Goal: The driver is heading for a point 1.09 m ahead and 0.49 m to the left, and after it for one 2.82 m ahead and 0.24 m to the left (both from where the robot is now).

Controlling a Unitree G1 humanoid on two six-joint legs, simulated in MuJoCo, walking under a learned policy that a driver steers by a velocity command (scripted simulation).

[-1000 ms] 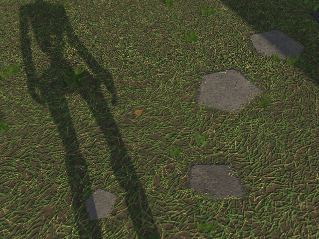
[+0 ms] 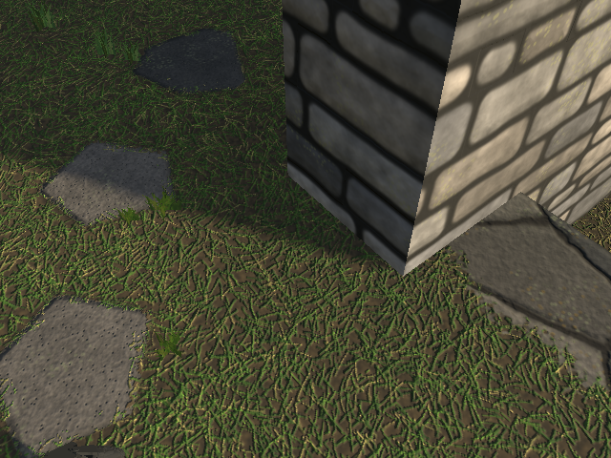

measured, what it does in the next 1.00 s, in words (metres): walks ahead, turning left: right foot, then left foot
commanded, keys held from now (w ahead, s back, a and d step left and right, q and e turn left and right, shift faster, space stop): w+q+shift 1.00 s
